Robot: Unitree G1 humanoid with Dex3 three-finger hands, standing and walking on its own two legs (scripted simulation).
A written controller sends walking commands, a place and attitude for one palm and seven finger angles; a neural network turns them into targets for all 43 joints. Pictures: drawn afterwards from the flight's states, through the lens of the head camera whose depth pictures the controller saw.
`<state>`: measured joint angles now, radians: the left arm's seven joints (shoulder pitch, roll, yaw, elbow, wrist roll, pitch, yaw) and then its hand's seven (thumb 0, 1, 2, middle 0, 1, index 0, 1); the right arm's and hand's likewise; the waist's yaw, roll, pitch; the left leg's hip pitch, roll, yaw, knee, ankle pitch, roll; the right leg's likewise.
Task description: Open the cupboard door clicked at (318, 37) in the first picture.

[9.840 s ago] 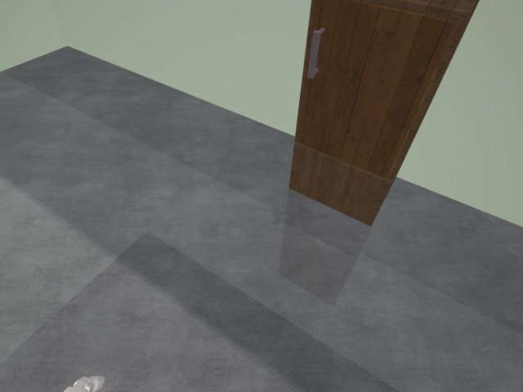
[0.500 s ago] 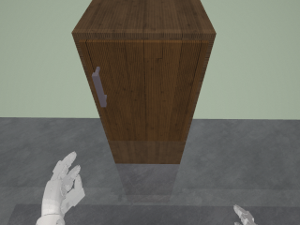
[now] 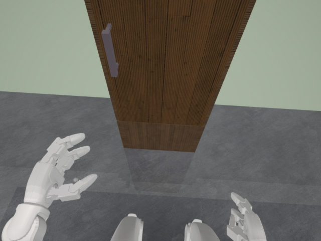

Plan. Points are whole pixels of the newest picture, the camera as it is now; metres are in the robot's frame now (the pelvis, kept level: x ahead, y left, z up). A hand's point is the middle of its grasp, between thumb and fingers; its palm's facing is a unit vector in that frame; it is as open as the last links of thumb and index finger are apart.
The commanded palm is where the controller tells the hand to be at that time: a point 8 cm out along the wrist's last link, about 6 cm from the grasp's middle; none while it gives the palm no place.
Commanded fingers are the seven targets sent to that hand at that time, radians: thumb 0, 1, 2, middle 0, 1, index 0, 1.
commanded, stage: raise the hand with hooked fingers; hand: left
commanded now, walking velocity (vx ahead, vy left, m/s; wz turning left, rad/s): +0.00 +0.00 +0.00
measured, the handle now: (111, 51) +0.63 +0.20 +0.09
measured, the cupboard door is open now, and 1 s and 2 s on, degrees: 0 0 0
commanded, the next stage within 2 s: move the hooked fingers beside the handle in 1.40 s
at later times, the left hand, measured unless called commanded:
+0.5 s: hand (53, 157) +0.27 +0.25 +0.08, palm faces +0.03 -1.00 -0.06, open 13.1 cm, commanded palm +0.25 +0.31 +0.09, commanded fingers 0.00 -0.50 0.30 -0.30 -1.20 -0.30 -1.20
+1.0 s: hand (45, 128) +0.32 +0.28 +0.11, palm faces +0.02 -1.00 -0.05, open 14.0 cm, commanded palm +0.29 +0.33 +0.11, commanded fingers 0.00 -0.50 0.30 -0.30 -1.20 -0.30 -1.20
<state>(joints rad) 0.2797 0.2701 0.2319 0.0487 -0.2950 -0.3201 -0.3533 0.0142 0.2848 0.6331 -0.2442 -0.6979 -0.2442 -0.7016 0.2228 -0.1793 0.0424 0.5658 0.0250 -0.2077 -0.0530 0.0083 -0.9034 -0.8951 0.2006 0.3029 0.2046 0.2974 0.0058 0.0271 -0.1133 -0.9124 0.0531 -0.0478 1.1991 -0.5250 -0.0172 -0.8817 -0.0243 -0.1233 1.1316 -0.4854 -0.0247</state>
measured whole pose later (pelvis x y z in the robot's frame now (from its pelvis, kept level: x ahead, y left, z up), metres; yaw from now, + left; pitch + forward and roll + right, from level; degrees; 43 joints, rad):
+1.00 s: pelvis +0.03 +0.01 +0.04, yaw -1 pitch +11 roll -2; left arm -0.03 0.42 0.44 0.41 -0.35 -0.28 -0.49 -0.01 -0.50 0.30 -0.30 -1.20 -0.30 -1.20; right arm 0.29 -0.28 0.03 0.56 0.04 -0.18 -0.07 0.01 -0.90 -0.90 0.20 0.30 0.20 0.30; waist -0.02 0.02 -0.09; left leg -0.70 0.04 0.00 0.96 -0.46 0.00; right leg -0.69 -0.02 -0.09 0.91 -0.42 -0.01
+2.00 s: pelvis +0.02 +0.01 +0.04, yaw -1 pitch +13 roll -2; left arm -0.34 0.44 0.43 0.71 -0.26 -0.33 -0.44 -0.01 -0.50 0.30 -0.30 -1.20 -0.30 -1.20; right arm 0.32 -0.27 0.03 0.59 0.03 -0.12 -0.07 0.01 -0.90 -0.90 0.20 0.30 0.20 0.30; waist -0.05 0.01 -0.09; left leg -0.75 0.05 0.01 0.97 -0.45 0.00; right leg -0.75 -0.02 -0.07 0.92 -0.41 -0.01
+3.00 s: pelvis +0.02 +0.02 +0.01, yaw -4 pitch +24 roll -4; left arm -0.96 0.76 0.53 1.26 -0.07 -0.35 -0.41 -0.01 -0.50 0.30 -0.30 -1.20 -0.30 -1.20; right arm 0.39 -0.28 0.06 0.61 -0.01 0.07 -0.04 0.00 -0.91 -0.89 0.20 0.30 0.20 0.30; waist -0.21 0.01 -0.08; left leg -1.03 0.08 0.00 1.10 -0.49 0.01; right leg -1.00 0.01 -0.07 0.99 -0.40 0.01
